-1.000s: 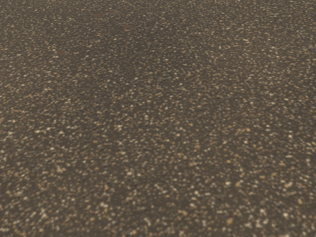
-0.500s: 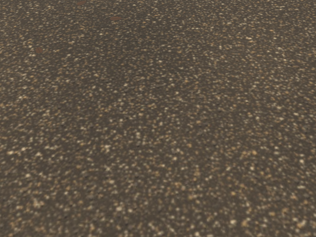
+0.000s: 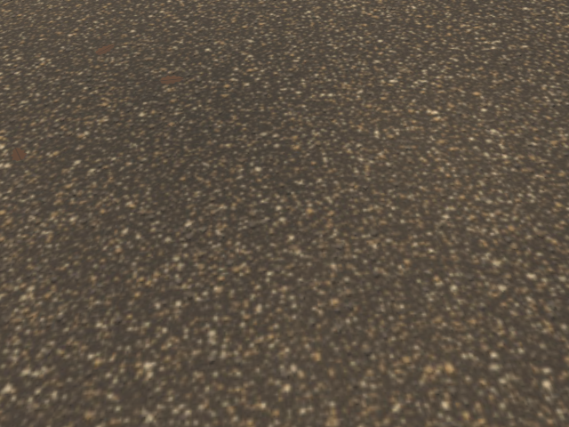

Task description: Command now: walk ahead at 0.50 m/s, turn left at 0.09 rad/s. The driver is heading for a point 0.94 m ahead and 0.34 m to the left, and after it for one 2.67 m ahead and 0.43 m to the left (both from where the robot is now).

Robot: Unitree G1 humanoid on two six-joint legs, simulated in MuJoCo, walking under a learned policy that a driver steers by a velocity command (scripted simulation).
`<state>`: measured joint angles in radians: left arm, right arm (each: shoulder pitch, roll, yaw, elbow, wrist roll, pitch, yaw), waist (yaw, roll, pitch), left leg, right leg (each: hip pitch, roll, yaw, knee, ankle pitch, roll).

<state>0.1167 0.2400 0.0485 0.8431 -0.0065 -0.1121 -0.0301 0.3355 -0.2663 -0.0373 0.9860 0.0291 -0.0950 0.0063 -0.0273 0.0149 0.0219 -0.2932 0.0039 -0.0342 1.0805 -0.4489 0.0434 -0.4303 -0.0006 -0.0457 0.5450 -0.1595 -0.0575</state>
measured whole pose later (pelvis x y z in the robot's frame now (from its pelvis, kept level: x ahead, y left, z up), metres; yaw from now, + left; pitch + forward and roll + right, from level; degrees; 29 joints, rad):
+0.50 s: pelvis +0.25 +0.04 -0.01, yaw +13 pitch +2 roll -2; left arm 0.30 0.24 0.06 0.94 0.01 -0.05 0.04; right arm 0.07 -0.24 -0.07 0.77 0.00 -0.06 0.05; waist 0.03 0.02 0.04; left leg -0.52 -0.02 0.05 0.56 -0.07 0.11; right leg -0.06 -0.05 -0.22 0.72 -0.52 0.03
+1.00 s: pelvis +0.36 +0.04 +0.00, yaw +31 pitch +3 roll +0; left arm 0.14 0.27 0.06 0.74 0.00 -0.04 0.03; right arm 0.17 -0.30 -0.08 0.65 0.01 0.04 -0.04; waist -0.01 0.02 0.00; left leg -0.40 -0.16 -0.23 0.56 -0.19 0.04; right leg -0.36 0.03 0.09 0.53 -0.22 0.03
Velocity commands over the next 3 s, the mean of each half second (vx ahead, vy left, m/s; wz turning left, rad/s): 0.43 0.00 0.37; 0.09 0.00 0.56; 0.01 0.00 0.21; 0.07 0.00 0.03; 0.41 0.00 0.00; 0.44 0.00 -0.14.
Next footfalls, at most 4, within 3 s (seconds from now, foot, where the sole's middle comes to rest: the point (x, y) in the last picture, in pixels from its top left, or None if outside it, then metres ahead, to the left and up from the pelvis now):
0.48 left None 0.39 0.15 -0.77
1.00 right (322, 418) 0.48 -0.04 -0.77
1.34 left None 0.30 0.16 -0.77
2.54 left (147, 347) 0.68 0.38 -0.77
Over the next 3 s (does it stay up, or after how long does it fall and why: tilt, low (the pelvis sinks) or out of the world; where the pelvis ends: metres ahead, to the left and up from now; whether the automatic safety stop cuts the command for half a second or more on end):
stays up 0.79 0.33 0.01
